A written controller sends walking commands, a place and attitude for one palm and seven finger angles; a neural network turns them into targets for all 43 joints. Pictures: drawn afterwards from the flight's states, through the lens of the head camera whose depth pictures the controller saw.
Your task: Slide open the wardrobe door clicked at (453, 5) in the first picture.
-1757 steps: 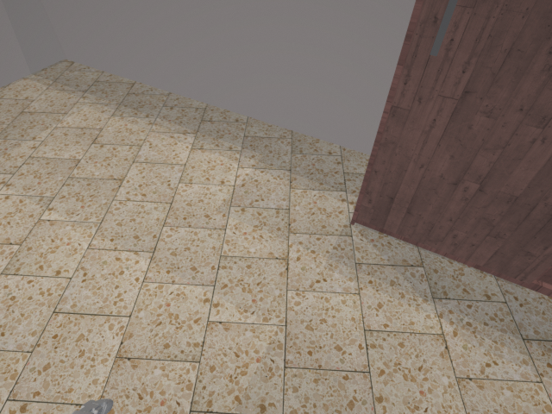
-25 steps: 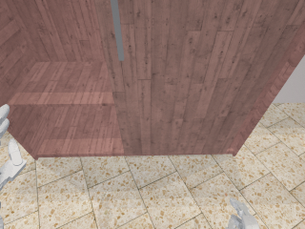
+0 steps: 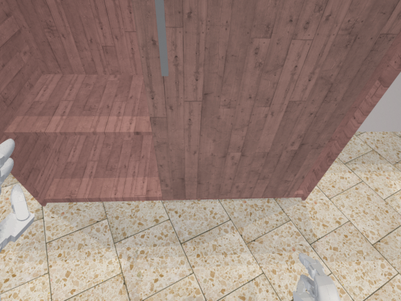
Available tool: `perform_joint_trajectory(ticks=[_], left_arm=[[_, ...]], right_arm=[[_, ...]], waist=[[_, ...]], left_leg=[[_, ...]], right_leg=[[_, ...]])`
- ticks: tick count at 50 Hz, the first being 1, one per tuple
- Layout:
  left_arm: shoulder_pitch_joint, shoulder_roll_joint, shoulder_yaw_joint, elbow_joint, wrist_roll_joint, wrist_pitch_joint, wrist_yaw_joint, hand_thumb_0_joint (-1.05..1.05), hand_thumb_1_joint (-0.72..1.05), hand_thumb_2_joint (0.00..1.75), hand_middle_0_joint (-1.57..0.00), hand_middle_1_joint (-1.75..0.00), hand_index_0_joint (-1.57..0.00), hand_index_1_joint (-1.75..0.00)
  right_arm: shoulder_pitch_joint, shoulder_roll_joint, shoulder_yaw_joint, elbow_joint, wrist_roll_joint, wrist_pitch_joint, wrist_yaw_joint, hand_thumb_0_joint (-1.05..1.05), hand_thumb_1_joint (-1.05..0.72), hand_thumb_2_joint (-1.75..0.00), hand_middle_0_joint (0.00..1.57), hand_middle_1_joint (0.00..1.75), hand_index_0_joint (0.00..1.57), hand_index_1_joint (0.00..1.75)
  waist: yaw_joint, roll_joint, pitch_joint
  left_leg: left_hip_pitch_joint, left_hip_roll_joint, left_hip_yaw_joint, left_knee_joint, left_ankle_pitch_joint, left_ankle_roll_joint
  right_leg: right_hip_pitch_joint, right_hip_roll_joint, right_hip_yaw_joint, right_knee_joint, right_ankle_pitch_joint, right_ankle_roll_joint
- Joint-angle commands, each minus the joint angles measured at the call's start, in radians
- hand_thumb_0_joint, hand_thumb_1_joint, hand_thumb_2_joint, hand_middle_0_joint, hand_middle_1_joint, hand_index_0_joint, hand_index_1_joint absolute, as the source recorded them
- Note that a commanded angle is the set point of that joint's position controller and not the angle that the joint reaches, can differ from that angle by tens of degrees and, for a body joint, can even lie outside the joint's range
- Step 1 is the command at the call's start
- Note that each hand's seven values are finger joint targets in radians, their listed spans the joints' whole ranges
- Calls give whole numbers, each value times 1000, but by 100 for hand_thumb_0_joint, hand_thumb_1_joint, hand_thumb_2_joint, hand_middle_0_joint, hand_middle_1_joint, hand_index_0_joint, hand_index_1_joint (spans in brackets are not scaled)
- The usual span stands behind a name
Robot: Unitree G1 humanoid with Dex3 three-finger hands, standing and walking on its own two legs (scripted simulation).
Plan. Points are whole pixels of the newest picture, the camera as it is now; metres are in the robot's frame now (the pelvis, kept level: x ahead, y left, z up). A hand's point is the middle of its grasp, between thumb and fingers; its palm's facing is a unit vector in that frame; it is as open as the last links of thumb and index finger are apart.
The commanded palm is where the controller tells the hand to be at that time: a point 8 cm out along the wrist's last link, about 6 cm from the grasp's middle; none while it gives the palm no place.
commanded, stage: stop stepping back and stand still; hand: left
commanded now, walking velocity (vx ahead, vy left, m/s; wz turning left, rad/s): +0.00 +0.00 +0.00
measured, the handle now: (162, 29) +0.70 +0.16 +0.20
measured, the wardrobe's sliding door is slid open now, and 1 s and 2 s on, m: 0.64 0.64 0.64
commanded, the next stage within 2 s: let the arm hang, fingers relaxed in 0.40 s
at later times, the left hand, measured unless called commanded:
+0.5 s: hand (16, 226) +0.19 +0.28 +0.14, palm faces +0.42 -0.79 -0.45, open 7.4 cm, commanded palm none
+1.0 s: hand out of the picture -0.02 +0.19 -0.18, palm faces +0.02 -0.98 -0.21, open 7.2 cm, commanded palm none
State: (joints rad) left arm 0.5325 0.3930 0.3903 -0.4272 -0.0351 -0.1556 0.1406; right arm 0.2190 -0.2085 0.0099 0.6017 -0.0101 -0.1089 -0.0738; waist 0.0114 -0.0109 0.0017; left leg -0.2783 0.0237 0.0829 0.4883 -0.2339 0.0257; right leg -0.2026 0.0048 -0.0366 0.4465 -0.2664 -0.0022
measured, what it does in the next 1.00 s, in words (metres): stands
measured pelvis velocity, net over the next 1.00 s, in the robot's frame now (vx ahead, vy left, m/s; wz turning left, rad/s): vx -0.02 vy -0.01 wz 0.06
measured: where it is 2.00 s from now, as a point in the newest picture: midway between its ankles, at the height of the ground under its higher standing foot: outside the picture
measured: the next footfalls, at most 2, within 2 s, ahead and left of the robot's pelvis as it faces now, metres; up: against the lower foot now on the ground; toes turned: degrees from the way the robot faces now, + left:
none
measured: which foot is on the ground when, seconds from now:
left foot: down 0.00-1.00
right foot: down 0.00-1.00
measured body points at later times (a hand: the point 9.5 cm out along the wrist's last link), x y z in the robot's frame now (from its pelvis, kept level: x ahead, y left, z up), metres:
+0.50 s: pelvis -0.01 +0.01 +0.00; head +0.00 +0.02 +0.45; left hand +0.16 +0.32 +0.16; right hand +0.16 -0.22 -0.08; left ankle +0.01 +0.10 -0.74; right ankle -0.02 -0.12 -0.74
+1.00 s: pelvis -0.02 -0.01 +0.00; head +0.02 +0.01 +0.44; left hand -0.02 +0.24 -0.16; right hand +0.01 -0.28 -0.14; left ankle +0.01 +0.10 -0.74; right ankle -0.02 -0.12 -0.74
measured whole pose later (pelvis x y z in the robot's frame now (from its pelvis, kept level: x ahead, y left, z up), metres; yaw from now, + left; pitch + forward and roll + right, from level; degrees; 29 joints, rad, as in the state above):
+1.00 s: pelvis -0.02 -0.01 +0.00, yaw +3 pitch +1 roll -1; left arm 0.26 0.24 0.00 1.04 0.02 0.03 0.00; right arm 0.24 -0.25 -0.01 1.04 -0.03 0.04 -0.01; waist -0.01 -0.01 0.08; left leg -0.32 0.02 0.02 0.51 -0.20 0.02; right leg -0.22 0.00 -0.10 0.47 -0.26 -0.02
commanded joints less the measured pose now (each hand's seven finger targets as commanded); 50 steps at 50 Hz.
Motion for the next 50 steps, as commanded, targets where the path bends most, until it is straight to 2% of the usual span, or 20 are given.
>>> perform_joint_trajectory(ticks=[1, 3, 9, 11, 24, 25, 26, 27, 29, 31, 32, 34, 36, 38, 40, 42, 44, 47, 48, 50], left_arm=[[-73, 187, 119, -234, 3, -73, 28, 0, 90, 90, -20, -30, -20, -30], [-79, 200, 132, -234, 4, -76, 29, 0, 90, 90, -20, -30, -20, -30], [-64, 180, 124, -200, 6, -87, 29, 0, 90, 90, -20, -30, -20, -30], [-64, 177, 123, -190, 10, -90, 28, 0, 90, 90, -20, -30, -20, -30], [-89, 170, 110, -198, 11, -90, 26, 0, 90, 90, -20, -30, -20, -30], [-117, 13, -281, 601, 64, 58, -112, 0, 90, 90, -20, -30, -20, -30], [-132, 23, -260, 605, 50, 135, -130, 0, 90, 90, -20, -30, -20, -30], [-146, 13, -263, 593, 45, 156, -134, 0, 90, 90, -20, -30, -20, -30], [-180, 17, -280, 681, 51, 150, -133, 0, 90, 90, -20, -30, -20, -30], [-212, 42, -290, 791, 56, 151, -133, 0, 90, 90, -20, -30, -20, -30], [-231, 55, -294, 848, 60, 149, -133, 0, 90, 90, -20, -30, -20, -30], [-267, 61, -312, 963, 62, 147, -133, 0, 90, 90, -20, -30, -20, -30], [-320, 64, -330, 1059, 60, 148, -132, 0, 90, 90, -20, -30, -20, -30], [-357, 66, -342, 1126, 58, 149, -128, 0, 90, 90, -20, -30, -20, -30], [-366, 50, -350, 1195, 54, 147, -128, 0, 90, 90, -20, -30, -20, -30], [-345, 40, -352, 1258, 51, 146, -128, 0, 90, 90, -20, -30, -20, -30], [-313, 28, -343, 1313, 51, 147, -127, 0, 90, 90, -20, -30, -20, -30], [-307, 26, -343, 1378, 48, 145, -129, 0, 90, 90, -20, -30, -20, -30], [-311, 32, -344, 1391, 49, 144, -129, 0, 90, 90, -20, -30, -20, -30], [-326, 28, -345, 1416, 48, 143, -130, 0, 90, 90, -20, -30, -20, -30]], right_arm=[[-96, -136, -48, -154, 0, -65, -14, 0, -90, -90, 20, 30, 20, 30], [-103, -138, -49, -152, -1, -68, -14, 0, -90, -90, 20, 30, 20, 30], [-99, -130, -46, -143, -3, -73, -11, 0, -90, -90, 20, 30, 20, 30], [-98, -132, -47, -143, -3, -75, -11, 0, -90, -90, 20, 30, 20, 30], [-97, -131, -48, -138, -2, -87, -12, 0, -90, -90, 20, 30, 20, 30], [-122, -323, -95, 136, 8, -100, 78, 0, -90, -90, 20, 30, 20, 30], [-66, -281, -92, 99, 22, -18, 79, 0, -90, -90, 20, 30, 20, 30], [-71, -276, -86, 71, 22, 7, 76, 0, -90, -90, 20, 30, 20, 30], [-83, -280, -73, 81, 5, 28, 73, 0, -90, -90, 20, 30, 20, 30], [-100, -288, -64, 99, -7, 46, 71, 0, -90, -90, 20, 30, 20, 30], [-107, -289, -64, 111, -10, 52, 71, 0, -90, -90, 20, 30, 20, 30], [-105, -256, -56, 147, -12, 67, 74, 0, -90, -90, 20, 30, 20, 30], [-90, -222, -49, 183, -16, 86, 74, 0, -90, -90, 20, 30, 20, 30], [-74, -198, -45, 212, -18, 104, 73, 0, -90, -90, 20, 30, 20, 30], [-64, -187, -42, 252, -19, 110, 69, 0, -90, -90, 20, 30, 20, 30], [-67, -194, -43, 284, -19, 109, 64, 0, -90, -90, 20, 30, 20, 30], [-66, -200, -47, 307, -19, 109, 57, 0, -90, -90, 20, 30, 20, 30], [-49, -201, -48, 349, -17, 109, 51, 0, -90, -90, 20, 30, 20, 30], [-40, -206, -51, 354, -14, 110, 51, 0, -90, -90, 20, 30, 20, 30], [-30, -206, -53, 379, -14, 111, 49, 0, -90, -90, 20, 30, 20, 30]], waist=[[2, 91, -113], [4, 84, -98], [-1, 78, -60], [1, 97, -54], [2, 66, -96], [-57, 66, -40], [-41, 84, -101], [-39, 133, -72], [-24, 66, -109], [-9, -37, -97], [-2, -94, -93], [-10, -139, -98], [-33, -134, -71], [-48, -70, -47], [-50, 32, -48], [-35, 126, -43], [-17, 160, -52], [-15, 138, -50], [-16, 94, -47], [-20, 57, -29]], left_leg=[[29, 74, -111, -102, 123, 1], [9, 72, -119, -115, 71, 1], [-16, 69, -131, -153, -69, 0], [-27, 76, -138, -175, -111, 2], [26, 64, -114, -133, 39, -6], [-27, 108, -150, 36, 306, 7], [23, 123, -139, 8, 340, -2], [-3, 146, -157, -21, 289, 15], [-58, 174, -237, -57, 297, 68], [-89, 172, -267, -75, 254, 84], [-99, 151, -252, -61, 235, 76], [-75, 86, -185, -13, 175, 41], [-11, 29, -131, 35, 85, 16], [47, 11, -108, 57, 51, 6], [71, 26, -126, 27, 58, 8], [36, 57, -166, -40, 36, 17], [-4, 79, -184, -70, 30, 25], [-10, 81, -181, -86, 6, 20], [3, 84, -184, -87, 13, 21], [10, 83, -179, -92, 2, 19]], right_leg=[[45, -53, 77, -48, 181, -3], [44, -54, 77, -62, 138, -4], [17, -46, 73, -88, 43, -8], [19, -36, 64, -83, 30, -5], [33, -43, 66, -73, 145, -1], [-82, -137, 17, 59, 269, -23], [-94, -124, 41, 52, 152, -25], [-121, -95, 14, 90, 22, -19], [-74, -55, 13, 182, -60, -20], [-31, -56, 31, 163, -35, -27], [-7, -74, 39, 124, 23, -31], [-10, -129, 84, 55, 92, -46], [-89, -182, 142, -26, 64, -76], [-147, -198, 155, -80, 3, -92], [-148, -178, 148, -85, -34, -90], [-99, -138, 118, -72, -65, -70], [-20, -118, 92, -65, -22, -58], [10, -121, 94, -86, -15, -64], [5, -121, 88, -97, -19, -63], [-8, -126, 92, -119, -37, -65]])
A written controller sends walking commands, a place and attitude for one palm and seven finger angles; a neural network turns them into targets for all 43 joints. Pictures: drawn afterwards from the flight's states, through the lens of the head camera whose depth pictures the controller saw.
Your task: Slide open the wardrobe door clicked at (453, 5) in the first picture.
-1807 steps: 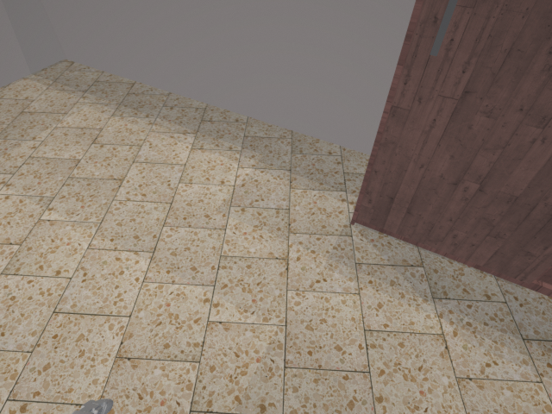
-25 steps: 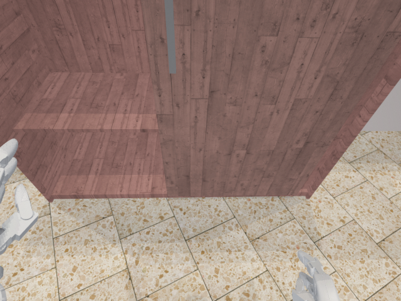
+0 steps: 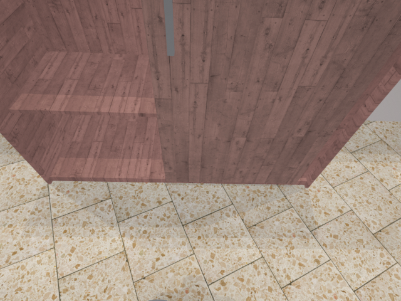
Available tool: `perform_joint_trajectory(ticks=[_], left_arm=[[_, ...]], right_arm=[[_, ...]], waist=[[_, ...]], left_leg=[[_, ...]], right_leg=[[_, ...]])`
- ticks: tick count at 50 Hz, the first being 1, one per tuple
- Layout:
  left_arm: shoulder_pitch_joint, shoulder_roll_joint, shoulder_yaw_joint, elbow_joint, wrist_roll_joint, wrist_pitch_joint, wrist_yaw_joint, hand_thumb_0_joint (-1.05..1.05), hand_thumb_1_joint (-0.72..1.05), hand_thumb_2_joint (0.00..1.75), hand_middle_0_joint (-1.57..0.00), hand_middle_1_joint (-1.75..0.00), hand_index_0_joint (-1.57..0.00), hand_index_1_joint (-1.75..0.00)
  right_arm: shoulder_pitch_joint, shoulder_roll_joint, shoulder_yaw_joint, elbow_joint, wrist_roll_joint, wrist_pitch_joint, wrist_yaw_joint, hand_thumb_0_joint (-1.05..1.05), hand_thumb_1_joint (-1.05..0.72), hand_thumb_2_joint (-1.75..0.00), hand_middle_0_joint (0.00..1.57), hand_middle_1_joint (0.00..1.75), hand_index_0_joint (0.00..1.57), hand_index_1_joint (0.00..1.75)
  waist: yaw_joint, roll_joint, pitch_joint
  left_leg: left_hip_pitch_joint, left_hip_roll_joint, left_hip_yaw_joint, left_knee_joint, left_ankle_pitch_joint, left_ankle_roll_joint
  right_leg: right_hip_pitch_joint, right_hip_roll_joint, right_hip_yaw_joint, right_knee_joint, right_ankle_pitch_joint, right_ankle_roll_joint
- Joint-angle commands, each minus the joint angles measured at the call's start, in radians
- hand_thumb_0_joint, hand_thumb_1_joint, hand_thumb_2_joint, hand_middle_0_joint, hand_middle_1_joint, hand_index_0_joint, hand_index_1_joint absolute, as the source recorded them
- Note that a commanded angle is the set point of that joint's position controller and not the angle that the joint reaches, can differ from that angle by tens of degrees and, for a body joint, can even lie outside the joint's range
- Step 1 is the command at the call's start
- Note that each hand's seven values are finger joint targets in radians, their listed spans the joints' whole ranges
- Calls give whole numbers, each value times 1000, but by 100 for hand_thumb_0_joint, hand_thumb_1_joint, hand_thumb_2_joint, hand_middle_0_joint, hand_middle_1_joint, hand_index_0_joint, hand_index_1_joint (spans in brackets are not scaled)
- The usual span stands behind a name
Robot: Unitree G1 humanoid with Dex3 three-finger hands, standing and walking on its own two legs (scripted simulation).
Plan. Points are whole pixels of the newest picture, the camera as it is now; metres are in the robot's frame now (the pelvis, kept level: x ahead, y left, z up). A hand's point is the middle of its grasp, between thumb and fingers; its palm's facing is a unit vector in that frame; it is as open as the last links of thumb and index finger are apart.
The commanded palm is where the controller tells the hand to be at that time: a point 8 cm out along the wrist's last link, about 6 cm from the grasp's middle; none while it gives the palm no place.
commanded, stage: let the arm hang, fingers relaxed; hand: left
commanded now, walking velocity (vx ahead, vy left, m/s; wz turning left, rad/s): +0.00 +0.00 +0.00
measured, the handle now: (169, 5) +0.73 +0.13 +0.20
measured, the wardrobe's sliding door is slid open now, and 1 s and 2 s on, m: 0.64 0.64 0.64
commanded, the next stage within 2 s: look to check the result in 0.60 s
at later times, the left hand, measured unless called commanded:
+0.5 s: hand out of the picture +0.12 +0.23 -0.14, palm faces -0.05 -0.95 -0.30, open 7.4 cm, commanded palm none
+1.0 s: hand out of the picture +0.11 +0.23 -0.15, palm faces -0.07 -0.94 -0.32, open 7.4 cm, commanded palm none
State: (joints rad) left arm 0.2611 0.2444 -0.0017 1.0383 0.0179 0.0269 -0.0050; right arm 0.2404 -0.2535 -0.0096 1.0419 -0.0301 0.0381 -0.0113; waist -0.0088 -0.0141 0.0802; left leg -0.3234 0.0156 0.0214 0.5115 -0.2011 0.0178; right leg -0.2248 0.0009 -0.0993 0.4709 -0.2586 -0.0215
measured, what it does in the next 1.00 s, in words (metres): stands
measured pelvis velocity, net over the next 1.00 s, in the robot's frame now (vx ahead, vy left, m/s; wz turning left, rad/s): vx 0.04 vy -0.01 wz -0.03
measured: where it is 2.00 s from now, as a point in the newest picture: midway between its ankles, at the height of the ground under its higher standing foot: outside the picture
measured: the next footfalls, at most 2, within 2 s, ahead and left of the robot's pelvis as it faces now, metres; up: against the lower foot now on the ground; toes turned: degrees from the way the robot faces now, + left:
none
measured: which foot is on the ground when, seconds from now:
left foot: down 0.00-1.00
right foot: down 0.00-1.00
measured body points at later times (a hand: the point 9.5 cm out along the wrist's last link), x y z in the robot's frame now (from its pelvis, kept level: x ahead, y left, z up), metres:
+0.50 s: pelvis +0.02 +0.00 +0.01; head +0.03 -0.01 +0.46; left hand +0.13 +0.27 -0.12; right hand +0.11 -0.28 -0.13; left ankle +0.04 +0.11 -0.74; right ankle +0.00 -0.11 -0.74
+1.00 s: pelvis +0.04 -0.01 +0.01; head +0.06 -0.01 +0.46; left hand +0.12 +0.28 -0.13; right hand +0.11 -0.30 -0.13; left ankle +0.04 +0.11 -0.74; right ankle +0.00 -0.11 -0.74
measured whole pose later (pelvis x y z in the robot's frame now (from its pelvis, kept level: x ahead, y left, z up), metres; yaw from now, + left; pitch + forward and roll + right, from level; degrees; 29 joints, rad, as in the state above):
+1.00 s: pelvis +0.04 -0.01 +0.01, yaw -2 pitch +0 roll +0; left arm 0.12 0.32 0.01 1.14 0.02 -0.02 0.00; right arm 0.09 -0.32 0.00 1.13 -0.02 0.00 -0.01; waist -0.01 0.00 0.04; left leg -0.14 0.01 0.06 0.31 -0.17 0.01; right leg -0.06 0.00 -0.06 0.29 -0.22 -0.02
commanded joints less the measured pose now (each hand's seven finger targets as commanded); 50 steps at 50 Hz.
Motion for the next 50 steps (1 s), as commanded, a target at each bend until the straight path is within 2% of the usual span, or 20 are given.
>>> perform_joint_trajectory(ticks=[1, 4, 12, 15, 21, 28, 32, 33, 36, 42, 48, 50], left_arm=[[-58, 178, 48, -39, -5, -41, 16, 0, 90, 90, -20, -30, -20, -30], [-75, 188, 47, -12, -5, -47, 17, 0, 90, 90, -20, -30, -20, -30], [-118, 208, 44, 24, -6, -52, 18, 0, 90, 90, -20, -30, -20, -30], [-137, 215, 44, 25, -5, -56, 19, 0, 90, 90, -20, -30, -20, -30], [-168, 233, 46, 18, -4, -61, 17, 0, 90, 90, -20, -30, -20, -30], [-177, 252, 51, 13, -3, -68, 17, 0, 90, 90, -20, -30, -20, -30], [-179, 255, 50, 19, -5, -68, 16, 0, 90, 90, -20, -30, -20, -30], [-174, 259, 52, 17, -4, -70, 17, 0, 90, 90, -20, -30, -20, -30], [-176, 261, 50, 20, -6, -69, 18, 0, 90, 90, -20, -30, -20, -30], [-175, 269, 47, 30, -7, -65, 17, 0, 90, 90, -20, -30, -20, -30], [-168, 274, 47, 33, -6, -67, 18, 0, 90, 90, -20, -30, -20, -30], [-176, 273, 45, 35, -7, -66, 19, 0, 90, 90, -20, -30, -20, -30]], right_arm=[[-47, -164, -34, -50, 6, -37, -14, 0, -90, -90, 20, 30, 20, 30], [-45, -171, -36, -27, 8, -41, -14, 0, -90, -90, 20, 30, 20, 30], [-104, -196, -29, 10, 8, -49, -10, 0, -90, -90, 20, 30, 20, 30], [-119, -196, -27, 17, 9, -52, -7, 0, -90, -90, 20, 30, 20, 30], [-159, -217, -25, 20, 8, -60, -6, 0, -90, -90, 20, 30, 20, 30], [-182, -239, -25, 19, 11, -65, -7, 0, -90, -90, 20, 30, 20, 30], [-189, -246, -23, 20, 10, -65, -8, 0, -90, -90, 20, 30, 20, 30], [-184, -249, -24, 18, 12, -65, -8, 0, -90, -90, 20, 30, 20, 30], [-185, -253, -23, 21, 12, -65, -10, 0, -90, -90, 20, 30, 20, 30], [-189, -260, -21, 26, 13, -60, -10, 0, -90, -90, 20, 30, 20, 30], [-183, -266, -21, 23, 15, -60, -11, 0, -90, -90, 20, 30, 20, 30], [-183, -263, -21, 28, 15, -60, -12, 0, -90, -90, 20, 30, 20, 30]], waist=[[-1, 51, -109], [-3, 13, -122], [6, -9, -75], [4, -19, -94], [5, 16, -100], [5, 9, -125], [3, 29, -133], [4, 8, -151], [1, 24, -158], [1, 23, -119], [2, 1, -149], [0, 3, -135]], left_leg=[[67, 90, -114, -116, -23, 27], [106, 96, -105, -120, 41, 26], [129, 112, -111, -189, 92, 28], [155, 110, -103, -192, 138, 25], [180, 113, -100, -213, 186, 22], [217, 114, -94, -212, 236, 18], [232, 115, -91, -214, 246, 16], [245, 117, -89, -209, 260, 17], [256, 119, -84, -204, 276, 15], [246, 120, -83, -217, 238, 12], [274, 123, -82, -209, 267, 15], [270, 123, -82, -214, 271, 14]], right_leg=[[13, -124, 160, -151, -43, -47], [26, -129, 153, -158, 13, -41], [42, -121, 141, -172, 62, -22], [59, -128, 141, -174, 109, -18], [79, -132, 145, -181, 150, -14], [105, -137, 147, -195, 214, -15], [115, -142, 151, -201, 233, -17], [127, -141, 148, -202, 253, -15], [136, -147, 149, -203, 287, -16], [124, -145, 151, -222, 253, -16], [138, -145, 150, -220, 290, -15], [136, -146, 148, -219, 299, -15]])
